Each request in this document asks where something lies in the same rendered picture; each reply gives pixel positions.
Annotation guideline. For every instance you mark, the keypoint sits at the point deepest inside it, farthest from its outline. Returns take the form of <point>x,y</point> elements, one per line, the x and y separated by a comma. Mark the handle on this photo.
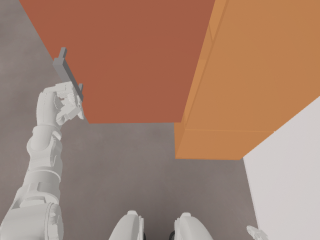
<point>65,73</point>

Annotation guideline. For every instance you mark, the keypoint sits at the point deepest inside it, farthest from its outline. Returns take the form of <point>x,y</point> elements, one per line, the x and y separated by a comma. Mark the robot left shin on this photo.
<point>132,212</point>

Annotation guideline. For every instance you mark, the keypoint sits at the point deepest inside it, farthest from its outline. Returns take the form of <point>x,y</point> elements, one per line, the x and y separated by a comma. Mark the left robot hand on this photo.
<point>53,111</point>

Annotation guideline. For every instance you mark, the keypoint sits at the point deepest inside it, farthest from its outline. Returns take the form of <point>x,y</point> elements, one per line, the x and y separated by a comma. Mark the robot left forearm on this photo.
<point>43,176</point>

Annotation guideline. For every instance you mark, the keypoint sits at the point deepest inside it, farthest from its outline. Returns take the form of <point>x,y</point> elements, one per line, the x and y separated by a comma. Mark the right robot hand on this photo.
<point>256,233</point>

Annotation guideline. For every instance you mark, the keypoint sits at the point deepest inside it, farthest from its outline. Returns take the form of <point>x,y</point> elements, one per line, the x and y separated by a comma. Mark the left robot upper arm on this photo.
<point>36,222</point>

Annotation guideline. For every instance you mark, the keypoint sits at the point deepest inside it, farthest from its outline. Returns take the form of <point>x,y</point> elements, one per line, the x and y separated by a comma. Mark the robot left thigh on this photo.
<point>129,227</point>

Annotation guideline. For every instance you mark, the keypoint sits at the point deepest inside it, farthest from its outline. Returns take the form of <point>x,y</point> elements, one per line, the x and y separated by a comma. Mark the cupboard door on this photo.
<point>136,59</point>

